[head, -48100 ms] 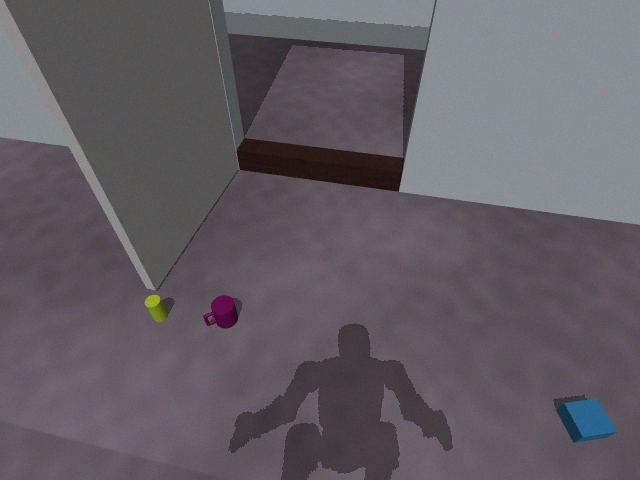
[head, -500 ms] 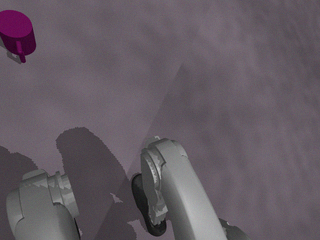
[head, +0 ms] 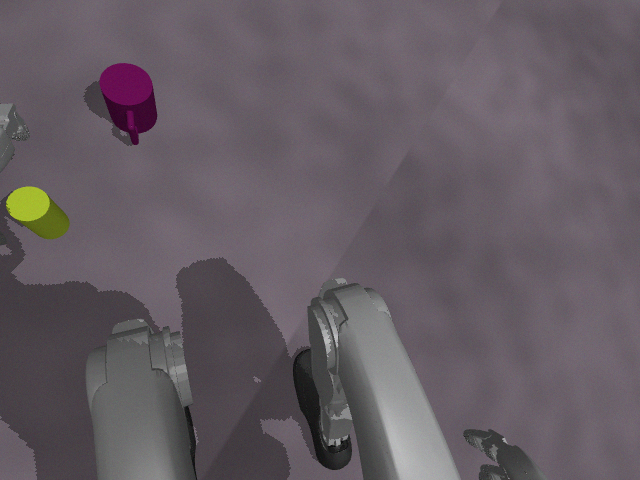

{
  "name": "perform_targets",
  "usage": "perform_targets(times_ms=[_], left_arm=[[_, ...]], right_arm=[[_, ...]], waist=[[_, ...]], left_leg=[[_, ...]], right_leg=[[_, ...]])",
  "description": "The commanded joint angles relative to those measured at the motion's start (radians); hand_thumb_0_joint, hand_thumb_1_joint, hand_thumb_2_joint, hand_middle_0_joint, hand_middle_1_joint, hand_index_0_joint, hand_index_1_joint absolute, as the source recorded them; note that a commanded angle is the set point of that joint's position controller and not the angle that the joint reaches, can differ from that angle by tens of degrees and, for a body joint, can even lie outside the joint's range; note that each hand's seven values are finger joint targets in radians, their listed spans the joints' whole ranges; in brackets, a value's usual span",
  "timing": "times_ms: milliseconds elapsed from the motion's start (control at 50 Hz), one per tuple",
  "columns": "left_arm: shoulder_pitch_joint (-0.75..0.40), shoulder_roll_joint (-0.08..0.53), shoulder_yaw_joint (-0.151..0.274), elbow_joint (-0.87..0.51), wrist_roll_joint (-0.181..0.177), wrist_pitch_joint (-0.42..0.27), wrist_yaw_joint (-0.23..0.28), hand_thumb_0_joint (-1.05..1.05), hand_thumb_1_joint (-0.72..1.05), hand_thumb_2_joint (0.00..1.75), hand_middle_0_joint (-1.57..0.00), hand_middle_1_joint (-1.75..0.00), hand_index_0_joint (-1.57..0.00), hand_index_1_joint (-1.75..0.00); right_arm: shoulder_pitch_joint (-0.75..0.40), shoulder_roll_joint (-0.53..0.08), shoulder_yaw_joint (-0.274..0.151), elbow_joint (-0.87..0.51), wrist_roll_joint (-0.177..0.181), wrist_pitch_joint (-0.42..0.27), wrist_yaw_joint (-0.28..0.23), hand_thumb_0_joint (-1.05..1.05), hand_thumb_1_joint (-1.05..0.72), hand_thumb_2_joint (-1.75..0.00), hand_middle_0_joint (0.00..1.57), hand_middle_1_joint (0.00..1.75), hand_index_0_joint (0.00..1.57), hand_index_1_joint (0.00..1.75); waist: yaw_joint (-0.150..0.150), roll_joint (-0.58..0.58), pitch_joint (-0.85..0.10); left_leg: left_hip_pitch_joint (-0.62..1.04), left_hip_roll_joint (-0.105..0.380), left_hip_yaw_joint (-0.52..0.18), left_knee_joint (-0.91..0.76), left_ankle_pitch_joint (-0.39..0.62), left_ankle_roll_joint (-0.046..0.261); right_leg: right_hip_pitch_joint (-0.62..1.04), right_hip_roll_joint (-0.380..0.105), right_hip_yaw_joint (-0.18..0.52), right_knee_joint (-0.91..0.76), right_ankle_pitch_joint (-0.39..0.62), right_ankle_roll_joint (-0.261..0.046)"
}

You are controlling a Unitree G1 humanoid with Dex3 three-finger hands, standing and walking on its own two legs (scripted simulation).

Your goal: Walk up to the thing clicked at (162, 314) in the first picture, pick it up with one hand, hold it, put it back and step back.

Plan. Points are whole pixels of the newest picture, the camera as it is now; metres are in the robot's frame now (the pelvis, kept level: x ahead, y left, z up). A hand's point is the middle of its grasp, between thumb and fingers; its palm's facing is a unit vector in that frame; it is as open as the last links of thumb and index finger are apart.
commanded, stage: withdraw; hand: left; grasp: from above
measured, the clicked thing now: (40, 214) +0.52 +0.30 -0.31
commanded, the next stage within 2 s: home in 0.18 s
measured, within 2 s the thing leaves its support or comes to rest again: neither
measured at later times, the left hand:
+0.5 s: hand out of the picture +0.51 +0.32 -0.11, palm faces -0.39 -0.12 -0.91, open 12.8 cm
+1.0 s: hand out of the picture +0.32 +0.26 +0.09, palm faces -0.15 -0.79 -0.59, open 7.5 cm
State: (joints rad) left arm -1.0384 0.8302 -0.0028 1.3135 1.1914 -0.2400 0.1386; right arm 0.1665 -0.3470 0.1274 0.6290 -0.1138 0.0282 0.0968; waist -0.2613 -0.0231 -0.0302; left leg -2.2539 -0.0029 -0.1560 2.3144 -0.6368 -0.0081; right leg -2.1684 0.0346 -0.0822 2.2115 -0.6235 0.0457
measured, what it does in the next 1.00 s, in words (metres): rises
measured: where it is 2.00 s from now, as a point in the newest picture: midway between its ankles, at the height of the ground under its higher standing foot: (256, 455)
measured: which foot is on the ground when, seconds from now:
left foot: down 0.00-1.00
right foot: down 0.00-1.00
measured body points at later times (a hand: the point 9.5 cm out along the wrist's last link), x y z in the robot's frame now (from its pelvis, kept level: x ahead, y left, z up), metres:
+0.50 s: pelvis +0.01 +0.01 +0.01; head +0.25 +0.07 +0.39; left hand +0.52 +0.32 -0.06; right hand +0.05 -0.25 -0.10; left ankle +0.09 +0.13 -0.32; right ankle +0.12 -0.13 -0.32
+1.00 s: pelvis +0.02 +0.00 +0.19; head +0.16 +0.05 +0.62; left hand +0.32 +0.30 +0.13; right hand +0.24 -0.23 +0.09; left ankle +0.09 +0.13 -0.32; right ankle +0.12 -0.13 -0.32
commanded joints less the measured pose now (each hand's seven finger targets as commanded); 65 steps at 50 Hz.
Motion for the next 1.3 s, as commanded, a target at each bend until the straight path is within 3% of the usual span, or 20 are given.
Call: perform_targets(times_ms=[0, 40, 80, 160, 220, 300, 340, 380, 440, 500, 540, 600, 660, 760, 820, 860, 880, 980, 1080, 1280], left_arm=[[-0.395, 0.283, 0.062, -0.044, 0.056, -0.018, 0.143, 0.00, -0.53, 1.01, -0.08, -0.99, -0.07, -1.00], [-0.425, 0.302, 0.075, -0.022, 0.074, -0.012, 0.181, 0.00, -0.53, 1.00, -0.08, -0.99, -0.08, -1.00], [-0.448, 0.354, 0.106, -0.034, 0.085, -0.001, 0.209, 0.00, -0.52, 0.99, -0.10, -0.98, -0.09, -0.98], [-0.459, 0.390, 0.144, -0.075, 0.075, 0.028, 0.223, 0.00, -0.49, 0.96, -0.12, -0.95, -0.12, -0.95], [-0.443, 0.367, 0.136, -0.137, 0.052, 0.057, 0.203, 0.00, -0.48, 0.95, -0.13, -0.94, -0.13, -0.94], [-0.381, 0.264, 0.083, -0.137, 0.002, 0.097, 0.136, 0.00, -0.34, 0.90, -0.24, -0.83, -0.22, -0.83], [-0.334, 0.263, 0.089, -0.182, -0.026, 0.110, 0.100, 0.00, -0.20, 0.90, -0.24, -0.67, -0.22, -0.67], [-0.261, 0.263, 0.105, -0.229, -0.060, 0.123, 0.065, 0.00, -0.12, 0.87, -0.23, -0.59, -0.21, -0.61], [-0.154, 0.225, 0.133, -0.343, -0.134, 0.138, 0.016, 0.00, 0.12, 0.81, -0.21, -0.46, -0.19, -0.47], [-0.049, 0.224, 0.190, -0.564, -0.235, 0.153, -0.024, 0.00, 0.36, 0.78, -0.19, -0.36, -0.18, -0.36], [0.054, 0.160, 0.189, -0.647, -0.316, 0.181, -0.048, 0.00, 0.52, 0.81, -0.19, -0.34, -0.19, -0.34], [0.204, 0.061, 0.182, -0.718, -0.439, 0.220, -0.073, 0.00, 0.73, 0.85, -0.19, -0.31, -0.19, -0.31], [0.278, -0.011, 0.152, -0.860, -0.523, 0.250, -0.104, 0.00, 0.90, 0.90, -0.20, -0.30, -0.20, -0.30], [0.432, -0.139, 0.097, -0.982, -0.666, 0.304, -0.114, 0.00, 0.90, 0.90, -0.20, -0.30, -0.20, -0.30], [0.488, -0.151, 0.112, -1.073, -0.739, 0.329, -0.099, 0.00, 0.90, 0.90, -0.20, -0.30, -0.20, -0.30], [0.611, -0.203, 0.102, -1.067, -0.785, 0.350, -0.088, 0.00, 0.90, 0.90, -0.20, -0.30, -0.20, -0.30], [0.594, -0.194, 0.115, -1.148, -0.807, 0.355, -0.079, 0.00, 0.89, 0.90, -0.20, -0.30, -0.20, -0.30], [0.786, -0.283, 0.118, -1.148, -0.926, 0.427, -0.049, 0.00, 0.90, 0.90, -0.20, -0.30, -0.20, -0.30], [0.931, -0.333, 0.117, -1.258, -1.058, 0.481, -0.046, 0.00, 0.90, 0.90, -0.20, -0.30, -0.20, -0.30], [1.222, -0.462, 0.116, -1.415, -1.221, 0.599, -0.049, 0.00, 0.90, 0.90, -0.20, -0.30, -0.20, -0.30]], right_arm=[[0.174, -0.206, -0.043, 0.003, -0.007, 0.004, -0.009, 0.00, -0.90, -0.90, 0.20, 0.30, 0.20, 0.30], [0.184, -0.210, -0.038, 0.011, -0.014, -0.002, -0.006, 0.00, -0.90, -0.90, 0.20, 0.30, 0.20, 0.30], [0.189, -0.219, -0.040, 0.015, -0.019, -0.009, -0.005, 0.00, -0.90, -0.90, 0.20, 0.30, 0.20, 0.30], [0.202, -0.227, -0.052, 0.013, -0.022, -0.025, -0.001, 0.00, -0.90, -0.90, 0.20, 0.30, 0.20, 0.30], [0.221, -0.218, -0.073, 0.010, -0.012, -0.028, 0.002, 0.00, -0.91, -0.90, 0.20, 0.30, 0.20, 0.30], [0.260, -0.206, -0.089, 0.033, -0.003, -0.028, 0.006, 0.00, -0.88, -0.89, 0.20, 0.30, 0.20, 0.30], [0.274, -0.208, -0.101, 0.032, 0.005, -0.020, 0.005, 0.00, -0.88, -0.89, 0.20, 0.30, 0.20, 0.30], [0.278, -0.208, -0.114, 0.017, 0.015, -0.008, 0.005, 0.00, -0.89, -0.90, 0.20, 0.30, 0.20, 0.30], [0.281, -0.208, -0.146, -0.011, 0.034, 0.007, 0.007, 0.00, -0.89, -0.90, 0.20, 0.30, 0.20, 0.30], [0.265, -0.200, -0.178, -0.049, 0.058, 0.022, 0.004, 0.00, -0.90, -0.90, 0.20, 0.30, 0.20, 0.30], [0.243, -0.173, -0.181, -0.065, 0.074, 0.032, 0.003, 0.00, -0.90, -0.90, 0.20, 0.30, 0.20, 0.30], [0.203, -0.146, -0.183, -0.075, 0.087, 0.033, -0.011, 0.00, -0.90, -0.90, 0.20, 0.30, 0.20, 0.30], [0.177, -0.129, -0.202, -0.094, 0.100, 0.025, -0.024, 0.00, -0.90, -0.90, 0.20, 0.30, 0.20, 0.30], [0.116, -0.114, -0.209, -0.118, 0.122, -0.013, -0.056, 0.00, -0.90, -0.90, 0.20, 0.30, 0.20, 0.30], [0.080, -0.100, -0.206, -0.129, 0.132, -0.045, -0.079, 0.00, -0.90, -0.90, 0.20, 0.30, 0.20, 0.30], [0.055, -0.087, -0.200, -0.128, 0.139, -0.068, -0.094, 0.00, -0.90, -0.90, 0.20, 0.30, 0.20, 0.30], [0.046, -0.084, -0.200, -0.136, 0.142, -0.079, -0.103, 0.00, -0.90, -0.90, 0.20, 0.30, 0.20, 0.30], [-0.001, -0.053, -0.176, -0.145, 0.153, -0.121, -0.138, 0.00, -0.90, -0.90, 0.20, 0.30, 0.20, 0.30], [-0.014, -0.033, -0.167, -0.182, 0.155, -0.158, -0.166, 0.00, -0.90, -0.90, 0.20, 0.30, 0.20, 0.30], [0.046, 0.006, -0.129, -0.210, 0.158, -0.211, -0.244, 0.00, -0.90, -0.90, 0.20, 0.30, 0.20, 0.30]], waist=[[-0.033, 0.381, -0.603], [-0.041, 0.399, -0.617], [-0.029, 0.414, -0.657], [-0.019, 0.465, -0.724], [-0.011, 0.475, -0.814], [-0.040, 0.401, -0.757], [-0.017, 0.393, -0.768], [0.026, 0.381, -0.817], [0.075, 0.385, -0.848], [0.136, 0.409, -0.926], [0.137, 0.338, -0.918], [0.137, 0.237, -0.806], [0.149, 0.226, -0.809], [0.135, 0.201, -0.671], [0.151, 0.216, -0.670], [0.158, 0.197, -0.631], [0.165, 0.222, -0.673], [0.161, 0.146, -0.550], [0.171, 0.135, -0.513], [0.185, 0.124, -0.381]], left_leg=[[0.481, -0.003, 0.084, -0.224, 0.066, 0.023], [0.476, -0.005, 0.089, -0.207, 0.081, 0.025], [0.478, -0.006, 0.092, -0.197, 0.080, 0.026], [0.515, -0.006, 0.093, -0.203, 0.079, 0.023], [0.551, -0.001, 0.090, -0.216, 0.094, 0.025], [0.524, -0.001, 0.090, -0.229, 0.115, 0.031], [0.534, -0.002, 0.091, -0.243, 0.144, 0.030], [0.564, -0.005, 0.096, -0.262, 0.186, 0.028], [0.648, -0.006, 0.091, -0.316, 0.240, 0.020], [0.748, -0.007, 0.078, -0.391, 0.270, 0.015], [0.766, 0.000, 0.076, -0.424, 0.282, 0.028], [0.712, -0.001, 0.074, -0.489, 0.208, 0.041], [0.770, 0.011, 0.071, -0.563, 0.150, 0.043], [0.866, 0.023, 0.052, -0.712, 0.026, 0.035], [0.952, 0.023, 0.051, -0.789, 0.000, 0.033], [0.999, 0.022, 0.048, -0.839, 0.023, 0.027], [1.045, 0.020, 0.050, -0.856, 0.034, 0.026], [1.108, 0.012, 0.056, -0.961, 0.020, 0.031], [1.237, 0.012, 0.053, -1.081, 0.057, 0.029], [1.468, 0.015, 0.059, -1.300, 0.218, 0.017]], right_leg=[[0.222, 0.033, -0.083, -0.166, 0.095, -0.093], [0.227, 0.029, -0.086, -0.154, 0.116, -0.090], [0.233, 0.027, -0.087, -0.144, 0.113, -0.088], [0.230, 0.019, -0.095, -0.130, 0.117, -0.086], [0.267, 0.022, -0.088, -0.139, 0.136, -0.088], [0.283, 0.023, -0.089, -0.174, 0.157, -0.084], [0.307, 0.021, -0.085, -0.191, 0.171, -0.086], [0.352, 0.020, -0.078, -0.207, 0.192, -0.091], [0.378, 0.011, -0.064, -0.245, 0.208, -0.097], [0.425, 0.004, -0.046, -0.285, 0.216, -0.103], [0.473, 0.009, -0.037, -0.332, 0.234, -0.088], [0.529, 0.008, -0.025, -0.411, 0.201, -0.083], [0.592, 0.006, -0.014, -0.478, 0.168, -0.078], [0.641, 0.000, -0.006, -0.598, 0.095, -0.075], [0.713, -0.004, 0.008, -0.664, 0.087, -0.069], [0.755, -0.008, 0.013, -0.701, 0.096, -0.069], [0.789, -0.008, 0.018, -0.722, 0.105, -0.070], [0.921, -0.009, 0.043, -0.864, 0.082, -0.067], [1.071, -0.010, 0.050, -0.990, 0.108, -0.064], [1.340, -0.011, 0.046, -1.214, 0.239, -0.060]])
